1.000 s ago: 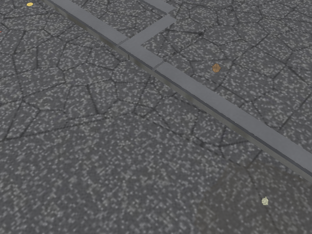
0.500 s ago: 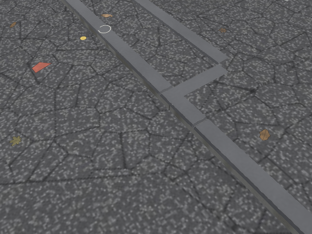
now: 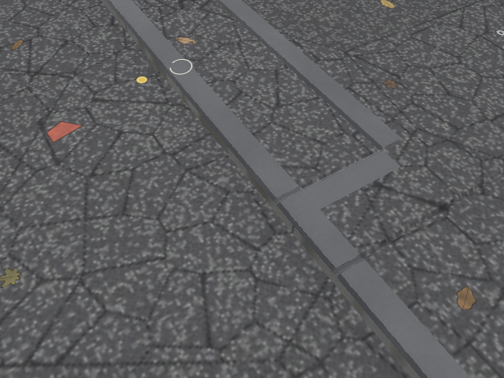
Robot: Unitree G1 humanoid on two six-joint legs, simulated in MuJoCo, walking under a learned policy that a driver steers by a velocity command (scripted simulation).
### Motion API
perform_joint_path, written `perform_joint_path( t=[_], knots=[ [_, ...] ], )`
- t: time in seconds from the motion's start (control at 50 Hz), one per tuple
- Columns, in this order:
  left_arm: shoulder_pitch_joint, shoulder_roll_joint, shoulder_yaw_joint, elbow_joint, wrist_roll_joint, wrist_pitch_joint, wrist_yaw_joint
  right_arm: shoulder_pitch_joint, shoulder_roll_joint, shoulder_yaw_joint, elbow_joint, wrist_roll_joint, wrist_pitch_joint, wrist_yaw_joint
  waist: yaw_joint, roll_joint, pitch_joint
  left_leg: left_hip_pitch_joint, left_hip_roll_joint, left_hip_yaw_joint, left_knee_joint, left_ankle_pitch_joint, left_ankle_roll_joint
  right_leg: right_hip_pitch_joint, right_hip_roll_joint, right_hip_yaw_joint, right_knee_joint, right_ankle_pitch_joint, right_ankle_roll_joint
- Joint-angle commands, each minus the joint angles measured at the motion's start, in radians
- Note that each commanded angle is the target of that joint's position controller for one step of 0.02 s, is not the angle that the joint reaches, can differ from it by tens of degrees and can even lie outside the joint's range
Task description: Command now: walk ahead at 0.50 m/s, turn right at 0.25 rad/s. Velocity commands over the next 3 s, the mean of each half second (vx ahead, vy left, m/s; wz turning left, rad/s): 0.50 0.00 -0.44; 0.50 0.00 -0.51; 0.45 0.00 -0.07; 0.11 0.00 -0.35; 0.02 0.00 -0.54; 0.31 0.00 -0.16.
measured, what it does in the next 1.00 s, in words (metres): walks ahead, turning right: right foot, then left foot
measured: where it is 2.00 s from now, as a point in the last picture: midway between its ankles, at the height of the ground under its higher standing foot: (378, 254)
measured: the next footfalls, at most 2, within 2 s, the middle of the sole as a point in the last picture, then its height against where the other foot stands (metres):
right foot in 0.42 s outside the picture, level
left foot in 0.88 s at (286, 300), level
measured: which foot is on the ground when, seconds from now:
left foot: down 0.00-0.40, up 0.42-0.86, down 0.88-1.00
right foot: up 0.00-0.40, down 0.42-0.88, up 0.90-1.00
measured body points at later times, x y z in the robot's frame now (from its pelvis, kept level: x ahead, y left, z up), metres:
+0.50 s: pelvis +0.27 -0.07 -0.01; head +0.31 -0.08 +0.43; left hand +0.51 +0.15 -0.11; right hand +0.27 -0.36 -0.13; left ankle +0.14 +0.11 -0.64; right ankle +0.33 -0.15 -0.73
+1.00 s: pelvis +0.56 -0.11 +0.00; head +0.58 -0.11 +0.45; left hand +0.77 +0.08 -0.12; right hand +0.54 -0.42 -0.10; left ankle +0.66 -0.05 -0.74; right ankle +0.40 -0.17 -0.63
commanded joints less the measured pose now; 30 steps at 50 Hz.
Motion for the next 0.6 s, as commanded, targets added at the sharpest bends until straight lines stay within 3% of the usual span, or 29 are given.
perform_joint_path(
  t=[0.02,0.08,0.14,0.22,0.3,0.36,0.38,0.4,0.42,0.44,0.46,0.48,0.5,0.52,0.54,0.56,0.6],
  knots=[
    [-0.013,0.086,0.030,-0.076,0.002,0.006,0.005,0.066,-0.098,-0.034,-0.007,-0.008,-0.022,0.000,-0.032,0.155,-0.042,0.225,0.264,-0.273,-0.319,0.029,0.155,-0.248,-0.099,0.054,0.026,0.115,0.010],
    [-0.028,0.052,0.029,-0.082,0.003,0.029,0.010,0.057,-0.113,-0.044,0.025,-0.015,-0.043,-0.004,-0.011,0.113,-0.010,0.179,0.260,-0.148,-0.367,0.174,0.160,-0.269,-0.097,0.071,-0.018,0.213,0.031],
    [-0.095,0.040,0.029,-0.105,0.008,0.025,0.002,0.075,-0.128,-0.050,0.054,-0.017,-0.042,-0.016,-0.025,0.087,0.008,0.219,0.242,-0.040,-0.373,0.259,0.143,-0.310,-0.086,0.077,-0.169,0.373,0.034],
    [-0.237,0.009,0.013,-0.153,0.013,0.018,-0.024,0.116,-0.162,-0.057,0.085,-0.007,-0.031,-0.029,-0.082,0.063,0.050,0.261,0.242,0.058,-0.386,0.270,0.118,-0.276,-0.070,-0.007,-0.389,0.505,0.014],
    [-0.336,0.014,0.010,-0.220,0.010,0.018,-0.049,0.175,-0.190,-0.068,0.123,0.012,0.001,-0.034,-0.111,0.059,0.076,0.430,0.292,0.093,-0.320,0.369,0.104,-0.336,-0.054,-0.054,-0.486,0.401,-0.025],
    [-0.293,0.054,0.030,-0.243,0.010,0.022,-0.060,0.155,-0.230,-0.080,0.120,0.019,0.026,-0.046,-0.057,0.108,0.009,0.489,0.297,0.134,-0.149,0.806,0.071,-0.202,0.026,-0.138,-0.498,0.245,-0.079],
    [-0.206,0.084,0.048,-0.230,0.008,0.025,-0.058,0.146,-0.241,-0.083,0.116,0.019,0.035,-0.052,-0.005,0.122,-0.047,0.481,0.286,0.147,-0.017,0.939,0.058,-0.087,0.068,-0.161,-0.501,0.205,-0.104],
    [-0.053,0.134,0.078,-0.194,0.006,0.026,-0.047,0.130,-0.237,-0.079,0.111,0.023,0.040,-0.057,0.081,0.106,-0.126,0.400,0.251,0.170,0.187,0.920,0.027,0.137,0.108,-0.159,-0.571,0.259,-0.141],
    [0.099,0.220,0.112,-0.163,0.006,0.038,-0.025,0.149,-0.199,-0.062,0.093,0.005,0.031,-0.059,0.139,-0.001,-0.222,0.152,0.206,0.170,0.492,0.599,-0.017,0.450,-0.007,0.047,-0.595,0.278,-0.202],
    [0.059,0.310,0.120,-0.173,-0.001,0.030,-0.021,0.252,-0.046,-0.013,0.042,-0.023,-0.002,-0.037,0.004,-0.239,-0.306,-0.311,-0.015,0.056,0.829,-0.381,-0.077,0.778,-0.256,0.621,-0.684,0.124,-0.401],
    [0.095,0.219,0.095,-0.194,0.005,0.020,-0.023,0.132,-0.133,-0.025,0.033,0.015,-0.042,-0.020,0.093,-0.111,-0.394,-0.421,-0.013,-0.151,0.914,-0.408,-0.058,0.819,-0.292,0.770,-0.812,0.034,-0.410],
    [0.057,0.173,0.081,-0.189,0.013,0.009,-0.023,0.037,-0.173,-0.036,0.001,0.048,-0.063,-0.012,0.099,-0.066,-0.244,-0.483,0.035,-0.154,0.880,-0.308,-0.035,0.713,-0.263,0.618,-0.834,0.111,-0.356],
    [-0.006,0.151,0.074,-0.196,0.009,0.004,-0.022,0.026,-0.158,-0.031,0.000,0.035,-0.072,-0.017,0.050,0.017,-0.161,-0.445,0.079,-0.150,0.787,-0.224,-0.027,0.565,-0.219,0.500,-0.833,0.210,-0.320],
    [-0.070,0.120,0.065,-0.210,0.011,0.004,-0.019,0.024,-0.161,-0.037,0.009,0.008,-0.070,-0.024,0.010,0.039,-0.104,-0.382,0.105,-0.143,0.703,-0.186,-0.037,0.432,-0.182,0.411,-0.845,0.328,-0.298],
    [-0.105,0.102,0.057,-0.228,0.025,0.003,-0.014,0.043,-0.168,-0.043,0.011,-0.001,-0.059,-0.024,-0.024,0.017,-0.088,-0.312,0.122,-0.150,0.670,-0.158,-0.047,0.343,-0.160,0.364,-0.865,0.416,-0.294],
    [-0.120,0.100,0.056,-0.236,0.028,0.003,-0.011,0.059,-0.161,-0.045,0.010,-0.007,-0.046,-0.024,-0.043,0.011,-0.080,-0.277,0.124,-0.146,0.636,-0.145,-0.061,0.290,-0.146,0.342,-0.884,0.460,-0.296],
    [-0.114,0.120,0.061,-0.230,0.022,-0.001,0.000,0.059,-0.132,-0.038,0.007,-0.015,-0.027,-0.025,-0.054,0.009,-0.060,-0.255,0.117,-0.119,0.552,-0.110,-0.096,0.204,-0.127,0.279,-0.902,0.548,-0.298]
  ],
)
Over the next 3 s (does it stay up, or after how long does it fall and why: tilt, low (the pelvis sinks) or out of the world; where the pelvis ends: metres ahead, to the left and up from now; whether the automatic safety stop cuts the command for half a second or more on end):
stays up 0.85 -0.45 0.06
